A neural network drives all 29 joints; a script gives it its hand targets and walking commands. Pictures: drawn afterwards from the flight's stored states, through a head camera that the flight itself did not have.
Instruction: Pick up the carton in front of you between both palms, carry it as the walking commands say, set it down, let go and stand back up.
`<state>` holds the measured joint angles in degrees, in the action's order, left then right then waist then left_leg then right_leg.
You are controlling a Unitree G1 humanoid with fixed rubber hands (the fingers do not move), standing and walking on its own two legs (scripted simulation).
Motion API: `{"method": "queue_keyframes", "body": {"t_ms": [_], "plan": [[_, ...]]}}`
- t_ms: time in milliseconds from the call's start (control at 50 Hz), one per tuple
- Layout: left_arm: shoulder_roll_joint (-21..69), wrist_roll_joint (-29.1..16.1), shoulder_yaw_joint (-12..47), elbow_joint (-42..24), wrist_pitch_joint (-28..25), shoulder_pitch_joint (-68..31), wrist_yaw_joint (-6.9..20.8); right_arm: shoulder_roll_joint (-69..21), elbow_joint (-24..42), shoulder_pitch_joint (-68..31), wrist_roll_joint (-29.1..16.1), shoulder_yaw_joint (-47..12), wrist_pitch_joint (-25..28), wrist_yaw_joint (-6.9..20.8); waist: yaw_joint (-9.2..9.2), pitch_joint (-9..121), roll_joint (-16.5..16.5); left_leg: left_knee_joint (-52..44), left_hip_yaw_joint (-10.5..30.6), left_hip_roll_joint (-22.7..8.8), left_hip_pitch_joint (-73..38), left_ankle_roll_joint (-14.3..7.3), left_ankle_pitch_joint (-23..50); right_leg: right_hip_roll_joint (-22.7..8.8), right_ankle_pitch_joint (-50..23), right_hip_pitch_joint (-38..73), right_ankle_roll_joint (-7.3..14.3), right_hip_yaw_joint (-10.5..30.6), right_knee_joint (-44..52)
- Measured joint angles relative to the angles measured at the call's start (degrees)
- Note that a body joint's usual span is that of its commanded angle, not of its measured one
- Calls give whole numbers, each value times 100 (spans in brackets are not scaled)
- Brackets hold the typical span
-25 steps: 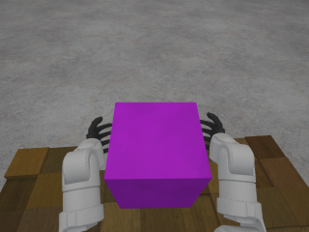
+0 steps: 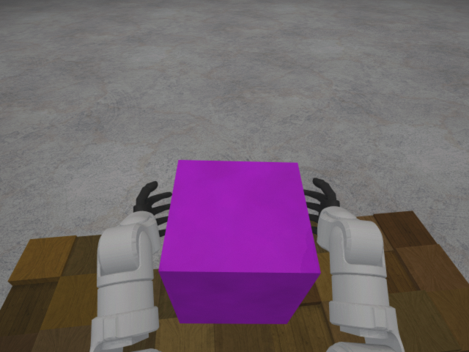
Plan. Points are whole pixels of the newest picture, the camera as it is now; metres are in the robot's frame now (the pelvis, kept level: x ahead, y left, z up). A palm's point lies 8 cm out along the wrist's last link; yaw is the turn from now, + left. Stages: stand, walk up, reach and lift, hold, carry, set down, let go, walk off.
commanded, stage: carry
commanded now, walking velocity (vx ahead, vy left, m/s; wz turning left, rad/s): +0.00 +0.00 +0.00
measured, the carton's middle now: (235, 246) +0.32 +0.00 +0.03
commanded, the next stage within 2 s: none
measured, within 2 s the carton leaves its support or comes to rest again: neither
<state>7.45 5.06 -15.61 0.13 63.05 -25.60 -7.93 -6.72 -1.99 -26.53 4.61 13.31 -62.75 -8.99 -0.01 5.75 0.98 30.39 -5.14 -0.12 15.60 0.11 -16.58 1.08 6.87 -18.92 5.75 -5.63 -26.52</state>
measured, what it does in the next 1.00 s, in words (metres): stands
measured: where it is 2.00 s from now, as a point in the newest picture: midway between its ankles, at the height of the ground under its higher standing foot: outside the picture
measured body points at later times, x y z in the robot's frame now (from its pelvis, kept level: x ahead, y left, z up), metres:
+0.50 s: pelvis +0.00 -0.01 +0.00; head -0.03 -0.01 +0.45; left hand +0.32 +0.15 +0.11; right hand +0.33 -0.16 +0.11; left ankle -0.01 +0.12 -0.73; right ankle +0.05 -0.06 -0.74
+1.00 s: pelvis -0.03 +0.00 +0.00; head -0.05 -0.01 +0.45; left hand +0.30 +0.15 +0.10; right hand +0.30 -0.15 +0.11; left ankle -0.01 +0.12 -0.73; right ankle +0.04 -0.06 -0.74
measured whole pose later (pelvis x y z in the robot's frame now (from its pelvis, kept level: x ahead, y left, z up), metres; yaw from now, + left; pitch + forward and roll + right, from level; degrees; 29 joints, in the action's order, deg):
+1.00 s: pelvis -0.03 +0.00 +0.00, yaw +0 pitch +1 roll +3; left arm 7.2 5.3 -16.0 -0.4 62.7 -25.5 -7.1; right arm -7.0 -2.1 -27.8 4.7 13.2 -63.1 -9.6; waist 0.3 4.5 2.0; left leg 30.7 -5.5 0.1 17.1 0.0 -14.2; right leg 0.8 7.1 -19.8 5.8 -5.5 -26.1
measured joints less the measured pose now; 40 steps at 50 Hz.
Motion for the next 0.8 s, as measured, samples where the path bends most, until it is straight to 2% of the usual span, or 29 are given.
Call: {"method": "queue_keyframes", "body": {"t_ms": [60,140,300,360,460,540,580,700,800], "plan": [[3,-11,-32,13,-10,4,20,-15,15,5,3,-5,-22,-20,11,-20,21,-43,2,10,13,14,35,-4,124,-15,6,6,13],[6,-15,-9,-86,-38,39,30,15,76,-8,-33,-51,-15,-34,-13,-94,34,24,13,-53,49,56,14,40,-133,-48,54,-36,4],[54,-5,36,-184,-56,159,19,-24,130,10,-19,20,-2,4,-28,-57,98,-24,41,-83,63,82,39,94,165,29,51,-28,171],[6,-54,81,-226,-39,145,-17,-47,172,12,-10,32,16,12,-26,-106,67,4,33,-100,12,80,26,81,-319,9,87,-77,93],[-49,-59,100,-199,-8,48,-18,-47,209,108,-10,-28,78,14,-58,-21,124,108,30,-121,21,97,-35,107,-55,39,85,-51,37],[-66,-22,72,44,25,-21,-7,-29,29,113,51,-30,36,27,-42,74,124,73,50,-114,-5,77,4,109,-26,129,10,-57,165],[-57,-5,84,116,50,-7,-11,-12,-26,114,38,-10,-13,15,-40,134,103,52,46,-97,30,54,26,112,244,150,-29,-21,252],[-60,-9,-8,200,3,-114,3,-8,-146,-94,44,60,-18,-13,-32,-46,71,-3,-35,-9,66,-13,148,-4,-292,-42,-3,0,93],[-51,1,-19,157,-12,-59,26,-27,-118,-37,40,25,3,-19,-11,-51,51,36,-38,43,112,-37,148,-37,272,-46,-52,50,29]]}}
